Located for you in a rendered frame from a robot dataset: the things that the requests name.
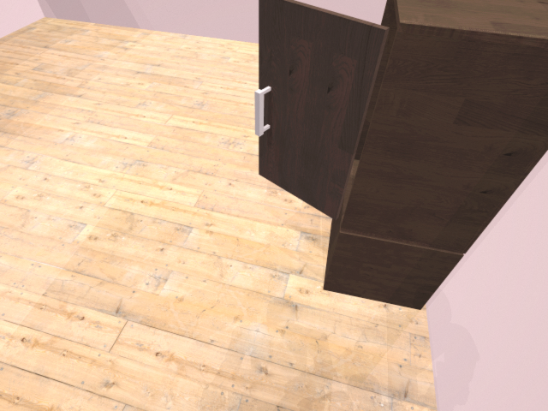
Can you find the cupboard door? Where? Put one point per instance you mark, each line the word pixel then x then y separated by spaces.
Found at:
pixel 321 66

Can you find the handle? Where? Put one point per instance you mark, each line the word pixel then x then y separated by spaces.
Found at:
pixel 259 111

